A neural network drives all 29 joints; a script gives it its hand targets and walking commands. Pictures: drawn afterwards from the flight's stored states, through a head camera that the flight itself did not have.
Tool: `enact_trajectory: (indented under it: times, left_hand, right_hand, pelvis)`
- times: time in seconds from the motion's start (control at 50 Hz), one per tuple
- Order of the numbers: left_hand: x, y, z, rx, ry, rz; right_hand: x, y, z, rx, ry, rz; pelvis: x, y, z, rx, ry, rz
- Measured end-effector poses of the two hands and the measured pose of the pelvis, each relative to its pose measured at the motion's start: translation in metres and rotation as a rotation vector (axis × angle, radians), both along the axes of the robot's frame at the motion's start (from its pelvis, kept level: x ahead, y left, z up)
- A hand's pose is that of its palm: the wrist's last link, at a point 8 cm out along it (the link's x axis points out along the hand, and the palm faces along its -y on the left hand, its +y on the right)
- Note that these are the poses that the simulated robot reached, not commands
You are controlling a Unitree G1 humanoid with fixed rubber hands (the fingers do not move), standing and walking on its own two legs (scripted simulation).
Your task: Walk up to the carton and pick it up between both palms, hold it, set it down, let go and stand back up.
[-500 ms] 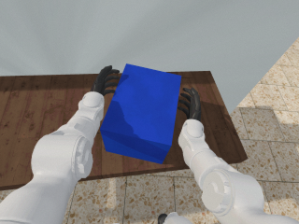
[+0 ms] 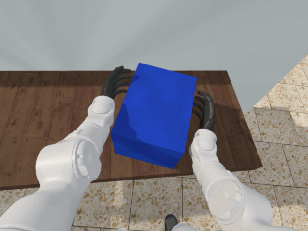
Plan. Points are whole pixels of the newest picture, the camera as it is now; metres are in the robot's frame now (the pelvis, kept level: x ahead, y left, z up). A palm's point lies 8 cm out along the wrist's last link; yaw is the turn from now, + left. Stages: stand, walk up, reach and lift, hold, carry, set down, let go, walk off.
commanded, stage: reach and lift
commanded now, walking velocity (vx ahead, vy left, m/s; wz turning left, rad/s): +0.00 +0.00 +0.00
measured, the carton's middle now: (155, 116) +0.44 -0.01 -0.03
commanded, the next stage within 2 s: none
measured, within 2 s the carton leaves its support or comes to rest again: leaves its support in 1.88 s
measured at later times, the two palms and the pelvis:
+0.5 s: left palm (109, 94) +0.47 +0.11 +0.03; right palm (205, 125) +0.38 -0.14 +0.01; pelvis +0.00 +0.00 +0.00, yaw +0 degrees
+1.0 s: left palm (109, 94) +0.47 +0.11 +0.03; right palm (204, 126) +0.38 -0.14 +0.01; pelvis +0.00 +0.00 +0.01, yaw +0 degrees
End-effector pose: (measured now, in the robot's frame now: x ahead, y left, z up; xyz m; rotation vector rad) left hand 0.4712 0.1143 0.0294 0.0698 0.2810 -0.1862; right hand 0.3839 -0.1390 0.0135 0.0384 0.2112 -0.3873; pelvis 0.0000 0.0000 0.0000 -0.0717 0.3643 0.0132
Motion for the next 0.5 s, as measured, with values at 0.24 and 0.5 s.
enact_trajectory:
  times: [0.24,0.5]
  left_hand:
    - [0.0003,0.0000,-0.0007,-0.002,-0.007,-0.002]
    - [0.0003,-0.0001,-0.0007,0.001,-0.009,-0.001]
  right_hand:
    - [-0.0004,0.0003,-0.0009,0.001,-0.006,-0.004]
    - [-0.0007,0.0002,-0.0019,0.003,-0.014,-0.004]
  pelvis:
    - [0.0006,0.0009,0.0024,-0.002,0.010,0.000]
    - [0.0012,0.0000,0.0029,0.000,0.012,0.000]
